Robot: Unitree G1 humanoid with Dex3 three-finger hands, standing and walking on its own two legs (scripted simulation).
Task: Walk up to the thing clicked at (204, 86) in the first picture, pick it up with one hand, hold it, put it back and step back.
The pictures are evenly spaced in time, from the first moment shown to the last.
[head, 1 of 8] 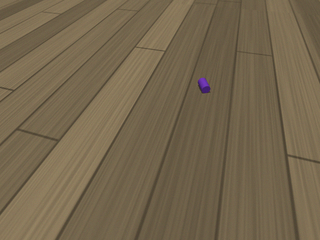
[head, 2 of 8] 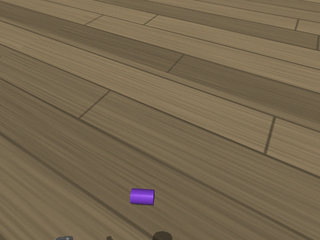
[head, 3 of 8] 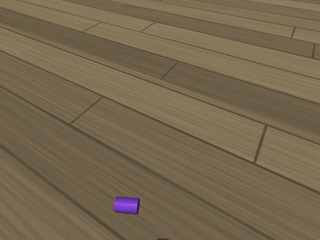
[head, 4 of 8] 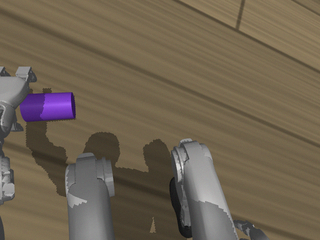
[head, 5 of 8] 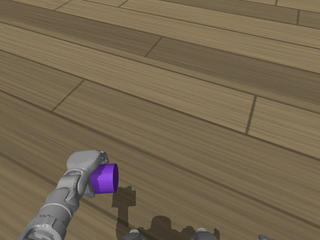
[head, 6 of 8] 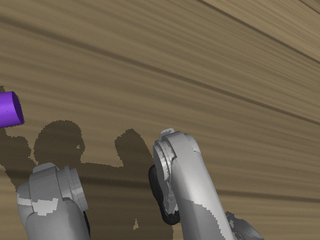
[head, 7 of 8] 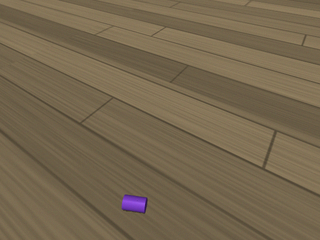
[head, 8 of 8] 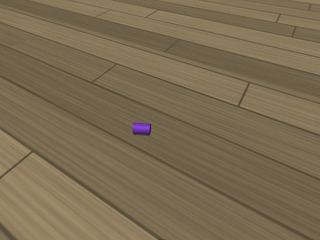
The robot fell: no
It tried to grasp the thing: yes
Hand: left
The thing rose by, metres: 0.65
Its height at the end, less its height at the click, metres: +0.00
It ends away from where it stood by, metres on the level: 0.00
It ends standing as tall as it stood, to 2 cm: yes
